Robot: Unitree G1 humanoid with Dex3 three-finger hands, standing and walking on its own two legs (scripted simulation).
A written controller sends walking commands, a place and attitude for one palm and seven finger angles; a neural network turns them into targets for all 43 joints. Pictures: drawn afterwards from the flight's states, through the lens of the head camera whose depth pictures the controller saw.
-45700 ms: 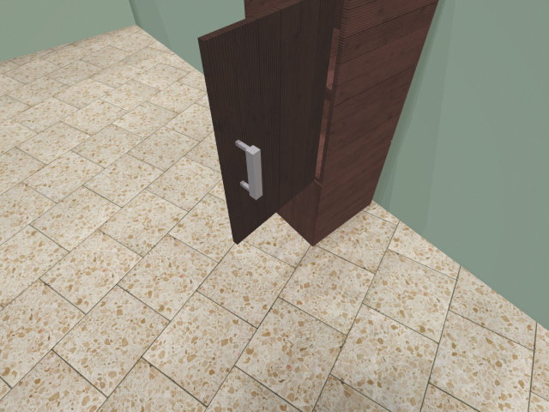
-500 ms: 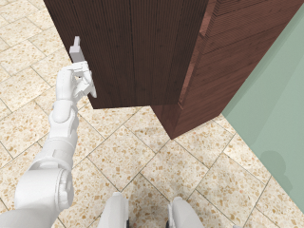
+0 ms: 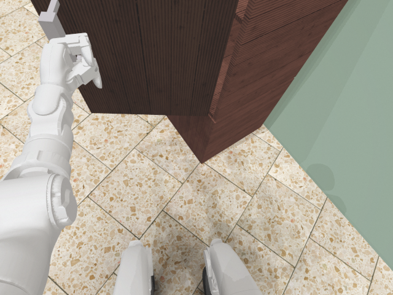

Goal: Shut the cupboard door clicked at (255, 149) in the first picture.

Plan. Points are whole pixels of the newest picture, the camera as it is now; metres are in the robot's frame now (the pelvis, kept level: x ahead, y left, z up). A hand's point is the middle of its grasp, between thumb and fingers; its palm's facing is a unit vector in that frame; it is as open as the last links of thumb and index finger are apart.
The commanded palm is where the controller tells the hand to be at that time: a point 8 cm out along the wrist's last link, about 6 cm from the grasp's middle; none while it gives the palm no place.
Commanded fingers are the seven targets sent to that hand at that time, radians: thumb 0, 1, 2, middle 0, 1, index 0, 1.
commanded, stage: push the door shut along its arc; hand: left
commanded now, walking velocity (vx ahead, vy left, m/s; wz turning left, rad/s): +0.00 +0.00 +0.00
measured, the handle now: (66, 43) +0.61 +0.21 +0.08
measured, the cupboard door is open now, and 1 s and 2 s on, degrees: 57 47 47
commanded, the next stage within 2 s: pull the fist back off the door in 0.58 s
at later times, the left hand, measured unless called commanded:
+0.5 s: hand (109, 46) +0.60 +0.12 +0.08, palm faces -0.21 -0.98 -0.03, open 3.1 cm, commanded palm +0.60 +0.15 +0.08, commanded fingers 0.00 0.90 0.90 -1.30 -1.50 -1.30 -1.50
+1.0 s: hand (111, 47) +0.61 +0.12 +0.06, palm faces +0.24 -0.97 -0.05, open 3.1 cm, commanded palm +0.57 +0.14 +0.08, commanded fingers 0.00 0.90 0.90 -1.30 -1.50 -1.30 -1.50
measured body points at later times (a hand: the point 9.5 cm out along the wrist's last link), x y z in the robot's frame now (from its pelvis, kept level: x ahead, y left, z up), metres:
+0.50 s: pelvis +0.00 +0.01 -0.02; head +0.19 +0.03 +0.39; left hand +0.60 +0.18 +0.08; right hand -0.03 -0.25 -0.12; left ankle +0.06 +0.13 -0.61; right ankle +0.02 -0.14 -0.61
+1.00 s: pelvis +0.01 +0.00 -0.01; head +0.20 +0.02 +0.40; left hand +0.59 +0.17 +0.07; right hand -0.03 -0.22 -0.12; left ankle +0.06 +0.13 -0.61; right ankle +0.02 -0.14 -0.61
